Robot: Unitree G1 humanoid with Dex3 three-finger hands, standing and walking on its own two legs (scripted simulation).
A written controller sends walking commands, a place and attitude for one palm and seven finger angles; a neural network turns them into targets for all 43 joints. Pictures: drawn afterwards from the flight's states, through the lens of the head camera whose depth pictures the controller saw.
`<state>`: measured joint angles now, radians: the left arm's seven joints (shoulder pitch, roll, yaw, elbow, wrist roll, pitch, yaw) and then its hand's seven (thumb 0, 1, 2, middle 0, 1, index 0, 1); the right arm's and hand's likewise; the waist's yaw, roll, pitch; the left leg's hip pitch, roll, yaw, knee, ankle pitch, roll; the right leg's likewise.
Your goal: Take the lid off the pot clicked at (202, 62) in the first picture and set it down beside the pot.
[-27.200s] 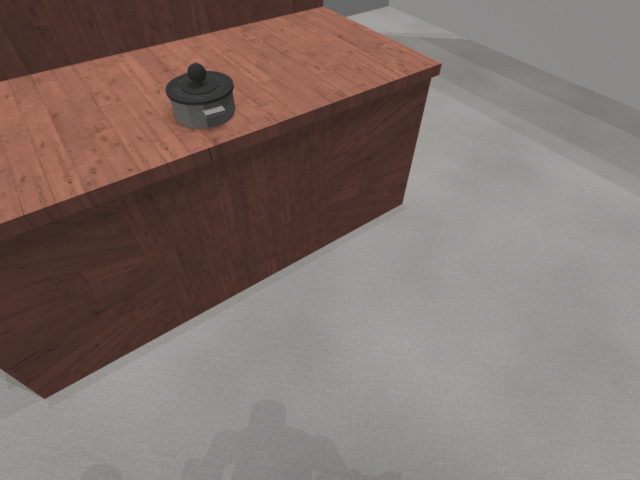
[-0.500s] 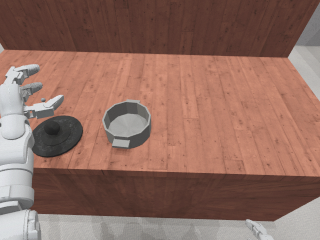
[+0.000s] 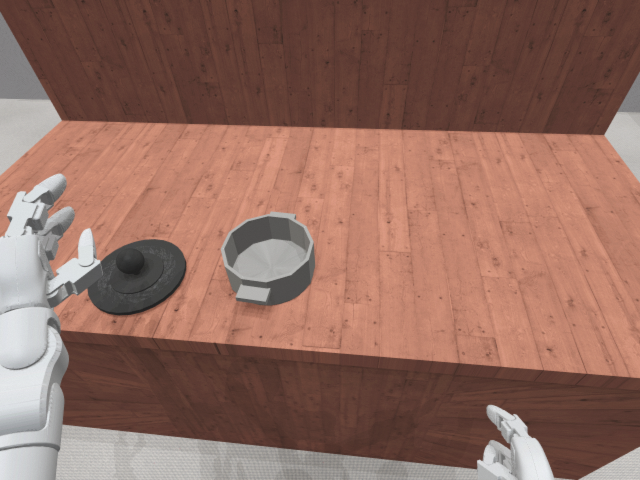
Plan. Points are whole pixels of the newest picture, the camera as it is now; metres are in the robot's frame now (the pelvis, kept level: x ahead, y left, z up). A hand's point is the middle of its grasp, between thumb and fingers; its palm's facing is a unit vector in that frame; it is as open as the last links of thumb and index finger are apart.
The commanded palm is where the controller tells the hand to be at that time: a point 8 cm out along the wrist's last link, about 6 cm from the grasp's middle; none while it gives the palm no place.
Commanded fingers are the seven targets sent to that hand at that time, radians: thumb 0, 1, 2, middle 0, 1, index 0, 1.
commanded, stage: draw the hand back to the body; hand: left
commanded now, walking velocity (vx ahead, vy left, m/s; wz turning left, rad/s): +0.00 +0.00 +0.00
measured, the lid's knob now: (130, 261) +0.47 +0.39 -0.05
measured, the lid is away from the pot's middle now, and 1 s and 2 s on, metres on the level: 0.25 0.25 0.25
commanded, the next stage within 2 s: step back with the hand held close in 0.86 s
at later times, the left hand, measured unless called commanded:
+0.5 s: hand (66, 336) +0.21 +0.26 +0.15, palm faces +0.40 -0.86 -0.31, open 7.4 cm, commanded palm +0.15 +0.30 +0.17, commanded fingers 0.00 0.90 0.90 -0.20 -0.30 -0.20 -0.30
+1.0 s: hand (37, 387) +0.16 +0.26 +0.16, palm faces +0.39 -0.85 -0.36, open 7.4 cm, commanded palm +0.11 +0.30 +0.17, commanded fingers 0.00 0.90 0.90 -0.20 -0.30 -0.20 -0.30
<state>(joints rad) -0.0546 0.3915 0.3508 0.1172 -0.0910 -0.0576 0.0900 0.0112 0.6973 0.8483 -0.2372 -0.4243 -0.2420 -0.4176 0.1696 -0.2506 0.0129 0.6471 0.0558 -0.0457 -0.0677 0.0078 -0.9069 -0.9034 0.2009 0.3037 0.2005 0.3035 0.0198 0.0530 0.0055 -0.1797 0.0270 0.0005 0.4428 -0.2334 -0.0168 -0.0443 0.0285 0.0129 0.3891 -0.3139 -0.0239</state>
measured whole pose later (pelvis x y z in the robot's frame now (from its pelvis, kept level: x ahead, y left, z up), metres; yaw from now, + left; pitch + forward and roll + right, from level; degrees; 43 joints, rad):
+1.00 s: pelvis -0.02 +0.02 +0.00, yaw +1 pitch -5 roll -1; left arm 0.52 0.33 0.28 -0.47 -0.09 -0.08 0.08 0.02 0.89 0.90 -0.21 -0.31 -0.21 -0.30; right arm 0.16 -0.21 0.03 0.61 0.02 -0.09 -0.08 0.01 -0.90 -0.90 0.20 0.30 0.20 0.30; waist 0.07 0.06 0.02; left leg -0.15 0.01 -0.01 0.44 -0.21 0.01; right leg 0.01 0.01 0.00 0.34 -0.28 0.00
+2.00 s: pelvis -0.11 +0.05 -0.02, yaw +1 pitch +0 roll -4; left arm 0.63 0.42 0.39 -0.69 -0.06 -0.26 0.10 0.01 0.89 0.90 -0.21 -0.31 -0.21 -0.30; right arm 0.20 -0.19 0.00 0.53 0.02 -0.12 -0.05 0.01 -0.90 -0.90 0.20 0.30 0.20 0.30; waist 0.00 0.00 0.07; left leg -0.50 0.02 0.00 0.65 -0.21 0.04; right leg -0.32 0.01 -0.04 0.59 -0.28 0.03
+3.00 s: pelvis -0.24 +0.04 -0.02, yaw -1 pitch +1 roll +1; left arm 0.70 0.43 0.39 -0.68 -0.07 -0.18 0.12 0.02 0.89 0.90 -0.21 -0.31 -0.22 -0.30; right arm 0.22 -0.18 -0.04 0.57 0.02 -0.11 -0.06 0.01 -0.91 -0.90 0.20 0.30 0.20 0.30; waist -0.04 -0.09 0.04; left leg -0.33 0.01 0.02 0.61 -0.29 -0.01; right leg -0.42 -0.01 0.00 0.74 -0.43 0.02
